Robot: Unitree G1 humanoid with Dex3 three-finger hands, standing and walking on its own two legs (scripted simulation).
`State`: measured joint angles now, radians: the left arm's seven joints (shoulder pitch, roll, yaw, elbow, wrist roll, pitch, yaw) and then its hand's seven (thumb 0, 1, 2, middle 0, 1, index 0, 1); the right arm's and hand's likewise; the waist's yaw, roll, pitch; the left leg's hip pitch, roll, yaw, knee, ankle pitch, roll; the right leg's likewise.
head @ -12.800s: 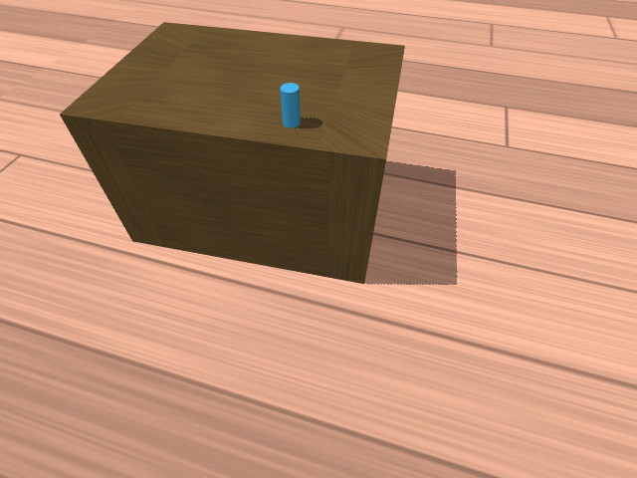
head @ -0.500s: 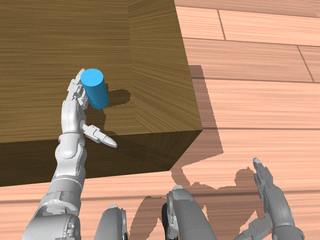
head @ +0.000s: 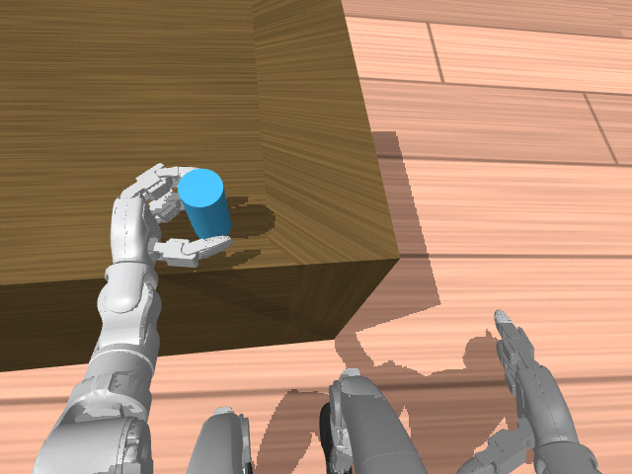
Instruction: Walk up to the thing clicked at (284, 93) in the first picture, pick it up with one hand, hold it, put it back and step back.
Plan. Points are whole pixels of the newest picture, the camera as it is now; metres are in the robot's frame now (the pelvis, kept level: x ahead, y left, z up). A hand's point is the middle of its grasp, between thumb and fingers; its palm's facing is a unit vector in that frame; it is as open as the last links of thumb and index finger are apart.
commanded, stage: close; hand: left
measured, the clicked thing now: (207, 208) +0.44 +0.09 +0.00
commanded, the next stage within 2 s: settle in 0.08 s
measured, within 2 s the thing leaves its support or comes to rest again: leaves its support in 0.44 s
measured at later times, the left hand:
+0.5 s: hand (183, 218) +0.42 +0.11 +0.01, palm faces -0.08 -1.00 -0.02, open 9.1 cm
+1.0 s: hand (167, 184) +0.44 +0.12 +0.06, palm faces -0.08 -1.00 +0.00, open 9.2 cm
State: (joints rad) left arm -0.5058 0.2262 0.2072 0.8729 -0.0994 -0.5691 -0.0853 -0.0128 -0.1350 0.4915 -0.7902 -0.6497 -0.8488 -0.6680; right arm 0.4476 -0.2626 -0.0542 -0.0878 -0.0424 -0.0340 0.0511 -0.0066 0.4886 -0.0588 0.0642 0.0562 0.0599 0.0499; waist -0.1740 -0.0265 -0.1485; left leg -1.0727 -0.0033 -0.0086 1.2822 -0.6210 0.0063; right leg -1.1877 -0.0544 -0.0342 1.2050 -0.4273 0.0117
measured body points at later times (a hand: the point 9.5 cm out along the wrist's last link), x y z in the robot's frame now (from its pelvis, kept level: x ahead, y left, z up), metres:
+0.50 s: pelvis +0.00 +0.00 +0.01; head +0.12 +0.02 +0.44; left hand +0.42 +0.17 +0.02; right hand +0.16 -0.27 +0.01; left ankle -0.01 +0.11 -0.62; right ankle +0.07 -0.13 -0.62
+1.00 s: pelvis +0.00 +0.00 +0.03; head +0.11 +0.01 +0.47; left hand +0.44 +0.18 +0.06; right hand +0.16 -0.27 +0.02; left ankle -0.01 +0.11 -0.62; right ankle +0.07 -0.13 -0.62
